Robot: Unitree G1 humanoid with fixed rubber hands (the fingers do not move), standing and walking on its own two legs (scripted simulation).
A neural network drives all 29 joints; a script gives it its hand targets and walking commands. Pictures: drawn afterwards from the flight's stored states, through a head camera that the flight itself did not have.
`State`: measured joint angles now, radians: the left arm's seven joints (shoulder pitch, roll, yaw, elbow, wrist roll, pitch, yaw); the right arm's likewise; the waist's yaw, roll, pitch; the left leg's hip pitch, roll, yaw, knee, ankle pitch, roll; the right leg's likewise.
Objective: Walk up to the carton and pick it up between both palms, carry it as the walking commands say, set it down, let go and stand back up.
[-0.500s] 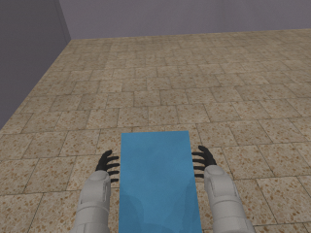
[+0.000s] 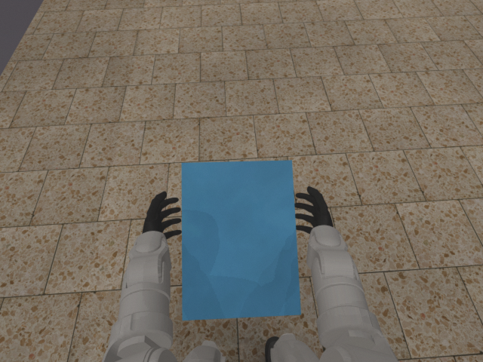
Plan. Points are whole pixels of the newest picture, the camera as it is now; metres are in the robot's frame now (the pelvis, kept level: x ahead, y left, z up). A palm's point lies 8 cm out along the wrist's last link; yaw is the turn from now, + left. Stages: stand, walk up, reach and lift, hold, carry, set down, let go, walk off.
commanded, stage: set down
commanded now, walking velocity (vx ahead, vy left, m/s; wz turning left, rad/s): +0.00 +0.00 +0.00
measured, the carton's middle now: (237, 234) +0.38 +0.03 -0.14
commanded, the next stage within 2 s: none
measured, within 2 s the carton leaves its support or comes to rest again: neither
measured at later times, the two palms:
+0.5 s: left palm (168, 234) +0.36 +0.18 -0.12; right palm (308, 229) +0.38 -0.11 -0.12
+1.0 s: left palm (175, 238) +0.39 +0.18 -0.21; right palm (297, 235) +0.41 -0.11 -0.22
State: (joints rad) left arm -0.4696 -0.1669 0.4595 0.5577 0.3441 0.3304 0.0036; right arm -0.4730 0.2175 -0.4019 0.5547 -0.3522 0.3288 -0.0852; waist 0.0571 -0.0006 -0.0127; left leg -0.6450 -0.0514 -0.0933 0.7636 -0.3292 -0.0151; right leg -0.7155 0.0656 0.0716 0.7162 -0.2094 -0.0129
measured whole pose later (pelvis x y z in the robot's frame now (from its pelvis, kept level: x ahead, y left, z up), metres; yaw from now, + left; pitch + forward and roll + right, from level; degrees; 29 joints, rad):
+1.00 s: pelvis -0.02 +0.00 -0.14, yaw +1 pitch +40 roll +2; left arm -0.72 -0.05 0.42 0.67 0.15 0.22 0.07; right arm -0.72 0.12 -0.35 0.64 -0.21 0.23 -0.18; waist 0.06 -0.02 -0.25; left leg -1.59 -0.10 -0.07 1.42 -0.53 -0.03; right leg -1.67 0.11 0.09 1.37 -0.40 0.01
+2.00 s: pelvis -0.06 +0.01 -0.29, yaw +2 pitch +45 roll +2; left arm -1.11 0.09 0.38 0.81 0.12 0.25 0.11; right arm -1.11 0.00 -0.41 0.77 -0.15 0.24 -0.22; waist 0.03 -0.03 -0.07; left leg -2.11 -0.15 -0.05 1.91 -0.60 -0.05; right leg -2.18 0.15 0.09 1.84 -0.45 0.06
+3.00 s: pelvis -0.04 +0.01 -0.36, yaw +3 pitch +42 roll -1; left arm -1.37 0.21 0.32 0.95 0.09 0.20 0.05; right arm -1.34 -0.11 -0.48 0.89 -0.12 0.17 -0.10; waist 0.01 -0.02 0.21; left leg -2.24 -0.15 -0.02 2.19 -0.68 -0.03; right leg -2.29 0.10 0.04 2.12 -0.55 0.06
